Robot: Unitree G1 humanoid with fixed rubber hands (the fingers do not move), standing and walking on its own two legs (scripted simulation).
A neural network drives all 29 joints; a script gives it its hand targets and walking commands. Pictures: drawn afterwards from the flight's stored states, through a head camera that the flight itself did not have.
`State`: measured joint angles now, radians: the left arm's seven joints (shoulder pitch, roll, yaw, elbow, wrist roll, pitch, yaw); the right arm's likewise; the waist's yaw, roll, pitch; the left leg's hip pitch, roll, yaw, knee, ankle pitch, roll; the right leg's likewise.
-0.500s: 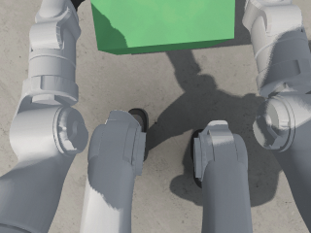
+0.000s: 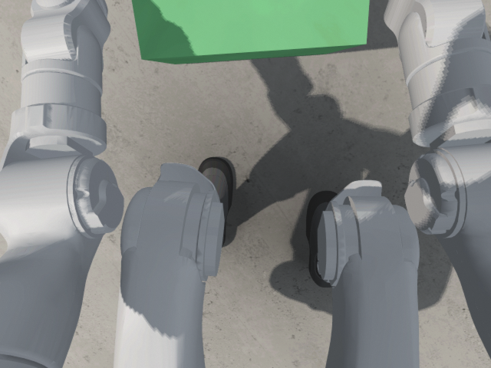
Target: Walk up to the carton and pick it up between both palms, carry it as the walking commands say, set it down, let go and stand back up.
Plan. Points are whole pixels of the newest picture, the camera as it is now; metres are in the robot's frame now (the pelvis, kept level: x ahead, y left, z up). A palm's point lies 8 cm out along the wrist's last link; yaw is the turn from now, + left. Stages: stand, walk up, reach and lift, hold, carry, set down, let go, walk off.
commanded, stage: set down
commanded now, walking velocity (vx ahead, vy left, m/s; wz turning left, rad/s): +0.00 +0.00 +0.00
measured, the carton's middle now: out of the picture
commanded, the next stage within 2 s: none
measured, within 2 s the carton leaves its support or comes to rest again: rests again in 0.34 s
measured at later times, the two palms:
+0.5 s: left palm out of the picture +0.51 +0.26 -0.19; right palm out of the picture +0.56 -0.09 -0.20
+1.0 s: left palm out of the picture +0.51 +0.26 -0.20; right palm out of the picture +0.57 -0.09 -0.20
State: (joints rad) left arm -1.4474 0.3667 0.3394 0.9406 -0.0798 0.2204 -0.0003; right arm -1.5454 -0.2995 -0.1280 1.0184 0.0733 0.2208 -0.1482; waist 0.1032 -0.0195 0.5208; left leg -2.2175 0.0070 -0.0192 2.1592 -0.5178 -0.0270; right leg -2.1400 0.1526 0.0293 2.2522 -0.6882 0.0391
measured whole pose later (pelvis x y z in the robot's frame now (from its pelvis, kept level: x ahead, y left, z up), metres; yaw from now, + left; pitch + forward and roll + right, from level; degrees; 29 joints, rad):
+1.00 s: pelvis +0.00 +0.01 -0.01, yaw +0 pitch +32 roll +1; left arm -1.45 0.40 0.32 1.09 -0.09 0.16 -0.02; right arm -1.56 -0.29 -0.18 1.08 0.01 0.18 -0.05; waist 0.09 -0.02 0.51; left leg -2.25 0.02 0.00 2.21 -0.53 0.00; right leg -2.17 0.12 0.02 2.30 -0.69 0.03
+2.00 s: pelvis -0.01 +0.01 -0.02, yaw +0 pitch +31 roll +1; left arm -1.50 0.46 0.25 1.13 -0.21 0.07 0.04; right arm -1.60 -0.44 -0.02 1.12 0.17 0.14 -0.08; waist 0.08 -0.02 0.52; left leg -2.25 0.04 0.03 2.20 -0.49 0.03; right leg -2.18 0.06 0.02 2.29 -0.66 0.02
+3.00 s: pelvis -0.01 +0.01 +0.21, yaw +1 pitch +28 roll -1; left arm -1.41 0.50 0.26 0.78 -0.21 0.35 0.02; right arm -1.54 -0.48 -0.15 0.87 0.13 0.37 -0.04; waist 0.09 -0.01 0.52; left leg -1.56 -0.02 -0.03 1.43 -0.36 0.00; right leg -1.49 0.05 0.01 1.50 -0.49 0.01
